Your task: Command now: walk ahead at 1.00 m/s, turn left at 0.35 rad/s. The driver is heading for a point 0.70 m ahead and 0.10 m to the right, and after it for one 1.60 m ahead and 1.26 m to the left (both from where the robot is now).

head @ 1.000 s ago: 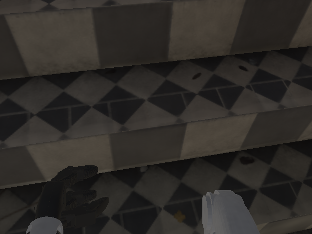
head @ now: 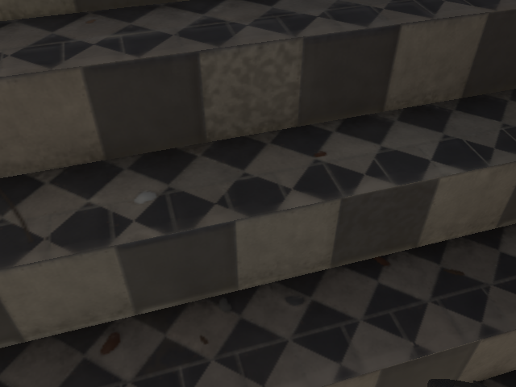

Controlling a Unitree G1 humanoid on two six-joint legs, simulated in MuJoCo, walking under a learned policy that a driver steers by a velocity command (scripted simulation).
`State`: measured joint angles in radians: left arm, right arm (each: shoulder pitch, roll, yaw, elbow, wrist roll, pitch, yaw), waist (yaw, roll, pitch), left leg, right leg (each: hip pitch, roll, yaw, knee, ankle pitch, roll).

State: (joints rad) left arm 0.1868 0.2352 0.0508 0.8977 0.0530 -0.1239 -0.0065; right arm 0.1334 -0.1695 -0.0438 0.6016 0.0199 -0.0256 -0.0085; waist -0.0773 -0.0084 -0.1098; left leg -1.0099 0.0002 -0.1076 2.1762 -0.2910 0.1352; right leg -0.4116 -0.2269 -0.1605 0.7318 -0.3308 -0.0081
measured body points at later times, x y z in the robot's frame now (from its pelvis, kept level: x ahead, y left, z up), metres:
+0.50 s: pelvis +0.12 +0.12 +0.19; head +0.11 +0.15 +0.64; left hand +0.38 +0.24 +0.11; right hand +0.13 -0.14 +0.08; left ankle +0.15 +0.21 -0.51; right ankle +0.14 -0.04 -0.29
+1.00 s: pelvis +0.35 -0.09 +0.21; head +0.36 -0.10 +0.66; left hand +0.55 +0.10 +0.09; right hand +0.35 -0.38 +0.10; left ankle +0.21 +0.19 -0.27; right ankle +0.31 -0.20 -0.51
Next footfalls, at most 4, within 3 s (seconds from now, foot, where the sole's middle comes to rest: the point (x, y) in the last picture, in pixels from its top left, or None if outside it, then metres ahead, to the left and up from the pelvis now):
0.18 left None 0.19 0.21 -0.55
0.92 right None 0.34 -0.22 -0.55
1.30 left None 0.28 -0.11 -0.53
1.46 right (448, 303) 0.56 -0.39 -0.34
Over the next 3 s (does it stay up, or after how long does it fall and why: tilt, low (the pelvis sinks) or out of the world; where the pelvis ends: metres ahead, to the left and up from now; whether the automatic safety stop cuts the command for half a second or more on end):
stays up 1.05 -0.05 0.85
